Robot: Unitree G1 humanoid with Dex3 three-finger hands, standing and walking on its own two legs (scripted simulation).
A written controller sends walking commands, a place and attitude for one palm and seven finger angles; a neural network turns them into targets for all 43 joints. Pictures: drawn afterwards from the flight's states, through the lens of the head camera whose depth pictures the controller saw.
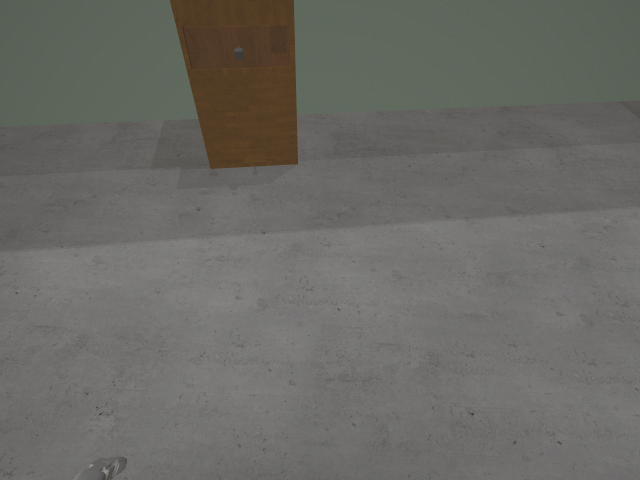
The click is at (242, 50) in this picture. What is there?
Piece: drawer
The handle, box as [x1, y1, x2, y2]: [234, 46, 242, 59]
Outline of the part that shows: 240,46 234,48 235,59 242,59 242,48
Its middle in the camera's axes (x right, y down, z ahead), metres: -0.32 -0.72 +1.49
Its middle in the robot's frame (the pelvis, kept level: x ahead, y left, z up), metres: +1.57 +0.39 -0.18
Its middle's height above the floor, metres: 0.59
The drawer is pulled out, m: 0.00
